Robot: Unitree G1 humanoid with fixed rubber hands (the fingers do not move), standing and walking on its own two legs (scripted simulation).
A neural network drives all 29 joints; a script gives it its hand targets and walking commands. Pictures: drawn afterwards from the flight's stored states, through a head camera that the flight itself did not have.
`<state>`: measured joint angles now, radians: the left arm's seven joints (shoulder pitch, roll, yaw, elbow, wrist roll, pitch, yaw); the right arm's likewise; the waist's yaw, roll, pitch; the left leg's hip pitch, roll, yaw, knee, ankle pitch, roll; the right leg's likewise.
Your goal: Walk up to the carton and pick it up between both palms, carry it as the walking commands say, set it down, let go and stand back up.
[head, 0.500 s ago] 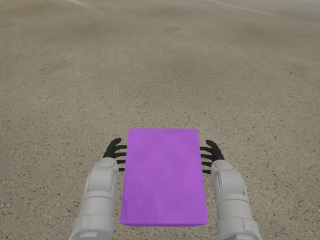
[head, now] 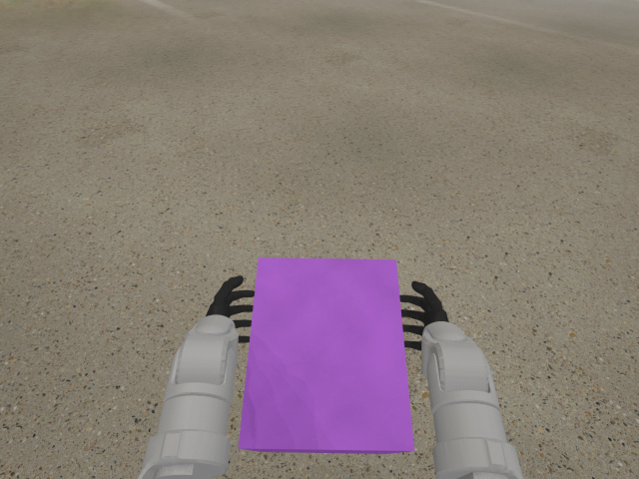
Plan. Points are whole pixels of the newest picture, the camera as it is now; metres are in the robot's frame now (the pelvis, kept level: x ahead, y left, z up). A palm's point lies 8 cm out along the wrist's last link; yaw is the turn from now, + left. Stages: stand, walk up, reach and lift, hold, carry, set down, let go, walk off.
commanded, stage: carry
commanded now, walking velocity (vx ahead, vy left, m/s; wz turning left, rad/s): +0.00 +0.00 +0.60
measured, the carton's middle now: (325, 360) +0.30 +0.00 -0.04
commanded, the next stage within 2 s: none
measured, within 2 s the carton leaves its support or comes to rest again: neither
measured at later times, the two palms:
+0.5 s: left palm (153, 304) +0.28 +0.21 +0.11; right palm (366, 275) +0.34 -0.05 +0.10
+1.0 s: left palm (25, 423) +0.16 +0.31 +0.07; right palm (258, 305) +0.31 +0.09 +0.07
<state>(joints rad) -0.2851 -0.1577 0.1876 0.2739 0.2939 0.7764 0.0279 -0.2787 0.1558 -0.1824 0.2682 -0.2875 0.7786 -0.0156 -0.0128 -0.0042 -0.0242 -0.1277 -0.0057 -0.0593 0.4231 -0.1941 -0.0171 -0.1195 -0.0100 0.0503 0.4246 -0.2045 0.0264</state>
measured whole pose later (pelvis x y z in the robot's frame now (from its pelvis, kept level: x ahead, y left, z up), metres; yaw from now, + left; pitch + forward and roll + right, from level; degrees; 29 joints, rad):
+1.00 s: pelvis -0.06 +0.00 -0.02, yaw +32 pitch +6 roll +2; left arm -0.54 -0.22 0.30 -0.09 0.14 1.07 0.28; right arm -0.60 0.25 -0.25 -0.02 -0.17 1.06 -0.31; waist 0.00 -0.02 0.04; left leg -0.45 0.00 0.08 0.65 -0.30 0.02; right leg -0.53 -0.12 -0.09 1.02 -0.58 0.09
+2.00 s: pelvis -0.12 -0.06 -0.02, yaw +70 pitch +3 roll +2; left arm -0.57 -0.26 0.28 -0.04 0.20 1.07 0.29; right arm -0.61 0.18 -0.25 -0.01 -0.13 1.10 -0.30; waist -0.06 0.00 0.00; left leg -0.48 0.01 0.09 0.78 -0.40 0.00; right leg -0.39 -0.18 -0.23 0.66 -0.30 0.01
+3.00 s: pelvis -0.15 -0.16 -0.01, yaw +82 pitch +2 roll +0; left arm -0.69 -0.19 0.32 0.21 0.20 1.12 0.28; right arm -0.68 0.18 -0.31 0.20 -0.20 1.12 -0.28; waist 0.00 0.02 -0.12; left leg -0.41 0.02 0.09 0.45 -0.08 0.02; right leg -0.38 -0.06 -0.13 0.53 -0.19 -0.02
